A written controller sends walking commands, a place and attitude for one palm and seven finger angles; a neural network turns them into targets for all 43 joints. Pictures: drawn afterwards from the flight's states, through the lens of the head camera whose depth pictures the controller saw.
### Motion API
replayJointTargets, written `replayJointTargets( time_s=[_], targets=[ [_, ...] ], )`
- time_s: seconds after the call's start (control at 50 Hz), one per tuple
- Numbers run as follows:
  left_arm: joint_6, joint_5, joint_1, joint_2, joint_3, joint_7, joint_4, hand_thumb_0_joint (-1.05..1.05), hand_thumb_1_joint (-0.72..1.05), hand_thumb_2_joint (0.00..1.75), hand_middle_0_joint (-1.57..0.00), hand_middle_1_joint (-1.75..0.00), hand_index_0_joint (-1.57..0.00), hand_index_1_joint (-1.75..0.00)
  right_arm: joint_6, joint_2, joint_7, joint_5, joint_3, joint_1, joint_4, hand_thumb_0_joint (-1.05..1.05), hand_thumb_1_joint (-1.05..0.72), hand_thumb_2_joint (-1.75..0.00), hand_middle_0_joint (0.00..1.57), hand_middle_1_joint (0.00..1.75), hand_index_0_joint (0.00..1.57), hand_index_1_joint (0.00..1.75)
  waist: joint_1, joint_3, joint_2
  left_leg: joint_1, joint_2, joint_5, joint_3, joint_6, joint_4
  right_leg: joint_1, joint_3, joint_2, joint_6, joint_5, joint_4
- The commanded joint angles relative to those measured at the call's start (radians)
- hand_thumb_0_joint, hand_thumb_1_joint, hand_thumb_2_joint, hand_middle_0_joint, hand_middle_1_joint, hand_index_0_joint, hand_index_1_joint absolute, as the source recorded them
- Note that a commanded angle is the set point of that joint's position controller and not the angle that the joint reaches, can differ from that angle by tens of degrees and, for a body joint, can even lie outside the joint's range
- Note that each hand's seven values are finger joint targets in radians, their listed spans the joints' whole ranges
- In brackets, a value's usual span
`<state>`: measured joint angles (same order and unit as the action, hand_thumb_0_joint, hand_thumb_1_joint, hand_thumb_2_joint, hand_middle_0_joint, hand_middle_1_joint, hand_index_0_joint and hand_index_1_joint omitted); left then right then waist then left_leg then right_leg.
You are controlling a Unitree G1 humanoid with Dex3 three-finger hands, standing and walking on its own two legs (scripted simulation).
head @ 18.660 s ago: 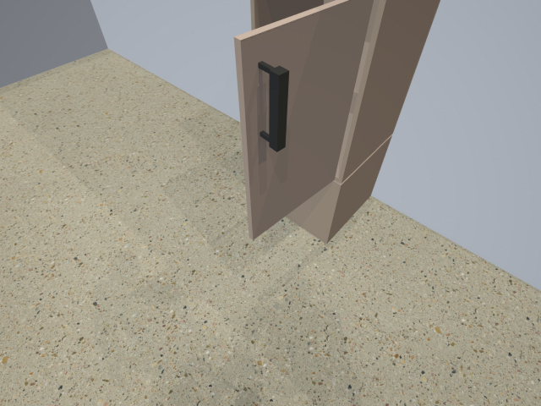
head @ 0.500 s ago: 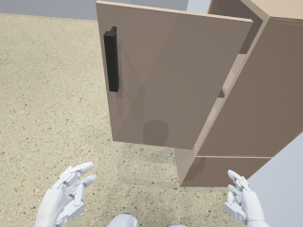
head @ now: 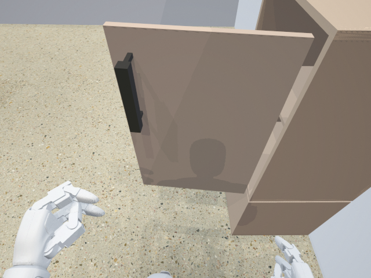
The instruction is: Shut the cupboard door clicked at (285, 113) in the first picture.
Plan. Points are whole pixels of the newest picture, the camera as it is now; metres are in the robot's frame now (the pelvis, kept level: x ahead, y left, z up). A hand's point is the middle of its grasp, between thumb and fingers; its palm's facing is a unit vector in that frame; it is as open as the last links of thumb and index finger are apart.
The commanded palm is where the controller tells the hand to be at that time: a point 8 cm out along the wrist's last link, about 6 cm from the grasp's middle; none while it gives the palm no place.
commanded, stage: raise the hand and make a fist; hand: left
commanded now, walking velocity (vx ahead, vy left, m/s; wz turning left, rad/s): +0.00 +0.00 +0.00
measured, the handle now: (133, 94) +0.46 +0.16 +0.16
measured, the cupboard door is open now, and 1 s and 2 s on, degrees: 84 84 84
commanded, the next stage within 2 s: bring the fist close to the handle in 1.00 s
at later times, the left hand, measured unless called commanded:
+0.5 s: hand (99, 193) +0.23 +0.17 +0.14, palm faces -0.06 -1.00 -0.06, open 3.1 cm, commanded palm +0.21 +0.23 +0.16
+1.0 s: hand (78, 179) +0.23 +0.19 +0.18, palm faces +0.06 -0.99 -0.09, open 3.1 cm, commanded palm +0.20 +0.23 +0.17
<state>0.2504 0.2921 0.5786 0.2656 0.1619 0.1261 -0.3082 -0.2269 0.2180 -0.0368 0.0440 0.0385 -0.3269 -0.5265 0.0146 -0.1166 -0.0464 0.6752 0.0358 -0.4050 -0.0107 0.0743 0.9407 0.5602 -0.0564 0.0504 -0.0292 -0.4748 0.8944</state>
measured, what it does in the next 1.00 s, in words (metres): stands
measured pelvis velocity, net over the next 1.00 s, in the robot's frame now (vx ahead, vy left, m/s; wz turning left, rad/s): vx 0.00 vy -0.01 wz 0.01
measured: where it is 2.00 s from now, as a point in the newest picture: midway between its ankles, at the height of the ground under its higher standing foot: outside the picture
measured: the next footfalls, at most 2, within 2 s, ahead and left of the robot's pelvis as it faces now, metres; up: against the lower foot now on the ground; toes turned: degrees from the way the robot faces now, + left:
none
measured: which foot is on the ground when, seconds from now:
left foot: down 0.00-1.00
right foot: down 0.00-1.00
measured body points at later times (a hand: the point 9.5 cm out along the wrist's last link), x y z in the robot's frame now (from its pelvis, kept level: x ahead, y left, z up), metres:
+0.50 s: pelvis +0.02 -0.01 +0.03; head +0.01 -0.03 +0.48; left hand +0.23 +0.22 +0.14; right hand +0.21 -0.23 -0.03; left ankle +0.04 +0.07 -0.69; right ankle -0.01 -0.11 -0.69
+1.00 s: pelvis +0.00 -0.01 +0.04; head -0.02 -0.02 +0.49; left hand +0.22 +0.24 +0.18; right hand +0.18 -0.24 -0.03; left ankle +0.04 +0.07 -0.69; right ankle -0.01 -0.11 -0.69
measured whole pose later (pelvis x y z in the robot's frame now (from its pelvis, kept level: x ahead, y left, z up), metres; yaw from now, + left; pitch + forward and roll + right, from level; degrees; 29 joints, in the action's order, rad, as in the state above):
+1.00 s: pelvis +0.00 -0.01 +0.04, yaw +1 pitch +0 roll -1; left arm 0.07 0.29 0.29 0.30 0.21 0.18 -0.24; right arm -0.26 0.25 -0.06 0.06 0.06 -0.25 -0.62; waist 0.02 -0.06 -0.04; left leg 0.36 0.04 -0.29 0.00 0.06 0.66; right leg 0.25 -0.05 0.05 -0.04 -0.36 0.62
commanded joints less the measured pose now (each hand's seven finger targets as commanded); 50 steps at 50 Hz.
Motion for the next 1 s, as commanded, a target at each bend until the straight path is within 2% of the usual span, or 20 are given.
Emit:
replayJointTargets(
  time_s=[0.0, 0.04, 0.12, 0.18, 0.22, 0.28, 0.34, 0.4, 0.42, 0.44, 0.52, 0.58, 0.64, 0.68, 0.72, 0.74, 0.82, 0.84, 0.9, 0.98],
  targets=[
    [0.120, 0.003, -0.092, 0.046, -0.069, 0.106, -0.162, 0.00, 0.90, 0.90, -1.04, -1.22, -1.04, -1.22, -0.100, 0.150, -0.002, 0.015, -0.065, 0.104, 0.152, 0.00, -0.90, -0.90, 0.20, 0.30, 0.20, 0.30, -0.044, -0.104, 0.000, -0.203, -0.052, 0.185, 0.114, -0.047, -0.142, 0.060, 0.019, -0.014, 0.004, 0.205, -0.121],
    [0.064, 0.006, -0.069, 0.074, -0.051, 0.142, -0.137, 0.00, 0.90, 0.90, -1.08, -1.26, -1.08, -1.26, -0.100, 0.158, -0.011, 0.024, -0.069, 0.111, 0.156, 0.00, -0.90, -0.90, 0.20, 0.30, 0.20, 0.30, -0.037, -0.111, 0.031, -0.191, -0.043, 0.170, 0.101, -0.033, -0.151, 0.006, 0.040, -0.025, 0.012, 0.219, -0.161],
    [-0.009, 0.016, -0.088, 0.226, 0.152, 0.109, -0.200, 0.00, 0.90, 0.90, -1.15, -1.34, -1.15, -1.34, -0.072, 0.147, -0.032, 0.021, -0.074, 0.135, 0.161, 0.00, -0.90, -0.90, 0.20, 0.30, 0.20, 0.30, 0.026, -0.196, 0.041, -0.240, -0.034, 0.275, 0.083, -0.031, -0.179, -0.129, 0.050, -0.037, 0.011, 0.352, -0.170],
    [0.001, 0.049, -0.136, 0.167, 0.151, 0.066, -0.261, 0.00, 0.90, 0.90, -1.21, -1.40, -1.21, -1.40, -0.061, 0.122, -0.031, 0.024, -0.058, 0.140, 0.165, 0.00, -0.90, -0.90, 0.20, 0.30, 0.20, 0.30, 0.032, -0.173, -0.034, -0.302, -0.038, 0.353, 0.071, -0.043, -0.212, -0.144, 0.017, -0.030, 0.004, 0.418, -0.171],
    [0.010, 0.063, -0.178, 0.169, 0.161, 0.049, -0.252, 0.00, 0.90, 0.90, -1.24, -1.44, -1.24, -1.44, -0.061, 0.130, -0.029, 0.019, -0.053, 0.133, 0.150, 0.00, -0.90, -0.90, 0.20, 0.30, 0.20, 0.30, 0.015, -0.144, -0.006, -0.316, -0.044, 0.363, 0.076, -0.045, -0.213, -0.141, 0.022, -0.029, 0.010, 0.445, -0.189],
    [-0.021, 0.062, -0.205, 0.096, 0.068, 0.082, -0.165, 0.00, 0.90, 0.90, -1.30, -1.50, -1.30, -1.50, -0.066, 0.140, -0.022, 0.026, -0.047, 0.134, 0.137, 0.00, -0.90, -0.90, 0.20, 0.30, 0.20, 0.30, -0.016, -0.060, 0.006, -0.313, -0.046, 0.313, 0.072, -0.041, -0.235, -0.111, 0.022, -0.032, 0.020, 0.420, -0.230],
    [-0.101, 0.043, -0.229, 0.095, 0.018, 0.134, -0.099, 0.00, 0.90, 0.90, -1.30, -1.50, -1.30, -1.50, -0.062, 0.157, -0.026, 0.034, -0.046, 0.136, 0.139, 0.00, -0.90, -0.90, 0.20, 0.30, 0.20, 0.30, -0.018, -0.029, 0.041, -0.301, -0.044, 0.269, 0.069, -0.029, -0.255, -0.143, 0.049, -0.043, 0.031, 0.401, -0.280],
    [-0.163, 0.032, -0.299, 0.171, 0.072, 0.151, -0.115, 0.00, 0.90, 0.90, -1.30, -1.50, -1.30, -1.50, -0.056, 0.161, -0.036, 0.035, -0.039, 0.147, 0.149, 0.00, -0.90, -0.90, 0.20, 0.30, 0.20, 0.30, -0.004, -0.051, 0.049, -0.329, -0.041, 0.271, 0.073, -0.024, -0.288, -0.177, 0.053, -0.047, 0.030, 0.386, -0.308],
    [-0.172, 0.031, -0.319, 0.226, 0.126, 0.141, -0.129, 0.00, 0.90, 0.90, -1.30, -1.50, -1.30, -1.50, -0.053, 0.165, -0.039, 0.031, -0.040, 0.156, 0.143, 0.00, -0.90, -0.90, 0.20, 0.30, 0.20, 0.30, 0.003, -0.055, 0.045, -0.337, -0.041, 0.282, 0.073, -0.024, -0.282, -0.197, 0.073, -0.054, 0.033, 0.404, -0.317],
    [-0.170, 0.034, -0.354, 0.208, 0.121, 0.133, -0.174, 0.00, 0.90, 0.90, -1.30, -1.50, -1.30, -1.50, -0.052, 0.152, -0.040, 0.028, -0.032, 0.166, 0.151, 0.00, -0.90, -0.90, 0.20, 0.30, 0.20, 0.30, 0.008, -0.087, 0.030, -0.359, -0.038, 0.295, 0.068, -0.022, -0.295, -0.218, 0.060, -0.054, 0.028, 0.411, -0.315],
    [-0.126, 0.052, -0.472, 0.273, 0.218, 0.073, -0.235, 0.00, 0.90, 0.90, -1.30, -1.50, -1.30, -1.50, -0.060, 0.142, -0.039, 0.021, -0.021, 0.187, 0.130, 0.00, -0.90, -0.90, 0.20, 0.30, 0.20, 0.30, 0.020, -0.119, -0.014, -0.422, -0.044, 0.303, 0.073, -0.033, -0.330, -0.235, 0.039, -0.039, 0.010, 0.366, -0.328],
    [-0.127, 0.058, -0.501, 0.188, 0.149, 0.075, -0.164, 0.00, 0.90, 0.90, -1.30, -1.50, -1.30, -1.50, -0.074, 0.135, -0.033, 0.030, -0.015, 0.202, 0.104, 0.00, -0.90, -0.90, 0.20, 0.30, 0.20, 0.30, 0.005, -0.070, -0.045, -0.444, -0.046, 0.264, 0.074, -0.037, -0.357, -0.210, 0.029, -0.036, 0.008, 0.315, -0.354],
    [-0.196, 0.053, -0.381, 0.111, 0.070, 0.118, -0.017, 0.00, 0.90, 0.90, -1.30, -1.50, -1.30, -1.50, -0.079, 0.147, -0.029, 0.039, -0.022, 0.199, 0.096, 0.00, -0.90, -0.90, 0.20, 0.30, 0.20, 0.30, 0.007, 0.005, 0.015, -0.409, -0.047, 0.233, 0.072, -0.037, -0.370, -0.200, 0.039, -0.044, 0.017, 0.305, -0.383],
    [-0.250, 0.049, -0.343, 0.109, 0.053, 0.147, 0.018, 0.00, 0.90, 0.90, -1.30, -1.50, -1.30, -1.50, -0.069, 0.158, -0.031, 0.046, -0.025, 0.200, 0.105, 0.00, -0.90, -0.90, 0.20, 0.30, 0.20, 0.30, 0.009, 0.044, 0.066, -0.379, -0.043, 0.194, 0.070, -0.033, -0.383, -0.200, 0.047, -0.046, 0.025, 0.267, -0.407],
    [-0.277, 0.043, -0.346, 0.179, 0.111, 0.148, 0.001, 0.00, 0.90, 0.90, -1.30, -1.50, -1.30, -1.50, -0.062, 0.171, -0.035, 0.046, -0.033, 0.210, 0.113, 0.00, -0.90, -0.90, 0.20, 0.30, 0.20, 0.30, 0.016, 0.037, 0.117, -0.370, -0.043, 0.190, 0.068, -0.031, -0.371, -0.217, 0.084, -0.060, 0.037, 0.246, -0.426],
    [-0.276, 0.038, -0.370, 0.159, 0.095, 0.146, -0.049, 0.00, 0.90, 0.90, -1.30, -1.50, -1.30, -1.50, -0.058, 0.162, -0.035, 0.041, -0.029, 0.220, 0.125, 0.00, -0.90, -0.90, 0.20, 0.30, 0.20, 0.30, 0.016, 0.011, 0.111, -0.384, -0.038, 0.196, 0.063, -0.025, -0.380, -0.224, 0.070, -0.057, 0.034, 0.243, -0.421],
    [-0.172, 0.029, -0.515, 0.279, 0.207, 0.061, -0.236, 0.00, 0.90, 0.90, -1.30, -1.50, -1.30, -1.50, -0.073, 0.153, -0.040, 0.018, -0.025, 0.225, 0.118, 0.00, -0.90, -0.90, 0.20, 0.30, 0.20, 0.30, 0.020, -0.056, 0.011, -0.454, -0.044, 0.222, 0.071, -0.028, -0.392, -0.222, 0.039, -0.039, 0.015, 0.232, -0.393],
    [-0.139, 0.023, -0.535, 0.246, 0.185, 0.045, -0.260, 0.00, 0.90, 0.90, -1.30, -1.50, -1.30, -1.50, -0.080, 0.137, -0.036, 0.016, -0.019, 0.229, 0.115, 0.00, -0.90, -0.90, 0.20, 0.30, 0.20, 0.30, 0.019, -0.071, -0.040, -0.472, -0.043, 0.214, 0.071, -0.030, -0.403, -0.218, 0.030, -0.036, 0.011, 0.210, -0.387],
    [-0.080, 0.020, -0.496, 0.193, 0.150, 0.028, -0.204, 0.00, 0.90, 0.90, -1.30, -1.50, -1.30, -1.50, -0.097, 0.135, -0.028, 0.019, -0.018, 0.214, 0.085, 0.00, -0.90, -0.90, 0.20, 0.30, 0.20, 0.30, 0.000, -0.040, -0.069, -0.488, -0.049, 0.194, 0.082, -0.038, -0.406, -0.189, 0.020, -0.029, 0.006, 0.201, -0.382],
    [-0.145, 0.018, -0.396, 0.130, 0.069, 0.088, -0.053, 0.00, 0.90, 0.90, -1.30, -1.50, -1.30, -1.50, -0.095, 0.156, -0.026, 0.029, -0.028, 0.201, 0.076, 0.00, -0.90, -0.90, 0.20, 0.30, 0.20, 0.30, -0.003, 0.015, -0.031, -0.446, -0.047, 0.156, 0.082, -0.037, -0.411, -0.188, 0.025, -0.034, 0.012, 0.199, -0.400]
  ],
)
